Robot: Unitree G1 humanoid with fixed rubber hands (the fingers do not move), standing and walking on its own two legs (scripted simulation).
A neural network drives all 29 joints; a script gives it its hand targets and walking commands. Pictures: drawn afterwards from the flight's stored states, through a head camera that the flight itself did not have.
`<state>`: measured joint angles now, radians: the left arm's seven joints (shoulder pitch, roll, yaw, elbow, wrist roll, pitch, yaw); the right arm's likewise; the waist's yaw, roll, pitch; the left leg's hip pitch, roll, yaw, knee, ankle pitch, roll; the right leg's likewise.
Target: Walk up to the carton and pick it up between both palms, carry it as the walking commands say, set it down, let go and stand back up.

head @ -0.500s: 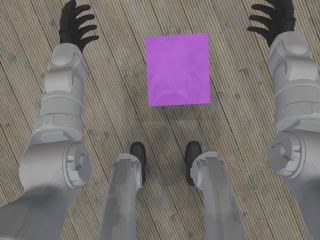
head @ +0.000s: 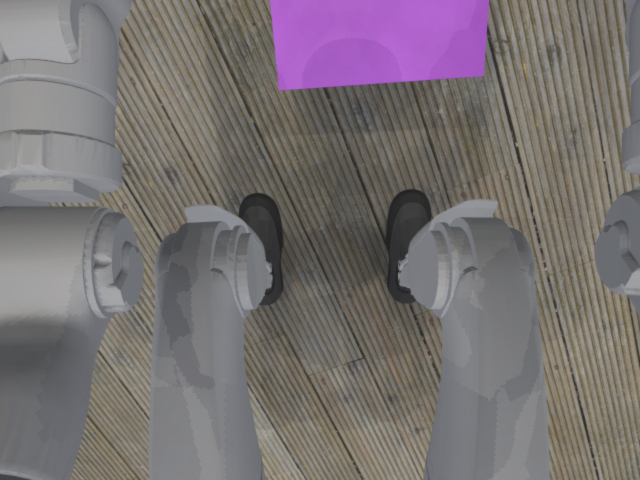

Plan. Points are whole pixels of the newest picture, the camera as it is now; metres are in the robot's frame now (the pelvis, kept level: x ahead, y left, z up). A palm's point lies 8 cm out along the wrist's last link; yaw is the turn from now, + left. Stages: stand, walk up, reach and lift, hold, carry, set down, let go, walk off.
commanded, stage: reach and lift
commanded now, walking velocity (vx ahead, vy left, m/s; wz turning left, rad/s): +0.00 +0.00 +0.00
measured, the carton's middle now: out of the picture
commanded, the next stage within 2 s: none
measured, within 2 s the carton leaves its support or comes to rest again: neither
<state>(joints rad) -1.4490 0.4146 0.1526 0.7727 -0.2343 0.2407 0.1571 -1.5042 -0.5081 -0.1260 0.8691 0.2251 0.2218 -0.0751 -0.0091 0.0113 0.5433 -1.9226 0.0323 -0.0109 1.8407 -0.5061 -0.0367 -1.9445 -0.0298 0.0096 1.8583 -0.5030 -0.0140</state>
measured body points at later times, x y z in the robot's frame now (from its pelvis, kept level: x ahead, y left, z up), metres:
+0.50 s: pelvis +0.00 +0.00 -0.10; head +0.39 -0.02 +0.11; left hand +0.57 +0.18 -0.29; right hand +0.56 -0.22 -0.30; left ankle +0.13 +0.14 -0.44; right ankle +0.12 -0.12 -0.44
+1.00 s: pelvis +0.01 +0.00 -0.12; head +0.40 -0.01 +0.09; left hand +0.57 +0.18 -0.32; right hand +0.56 -0.22 -0.33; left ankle +0.13 +0.14 -0.44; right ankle +0.12 -0.12 -0.44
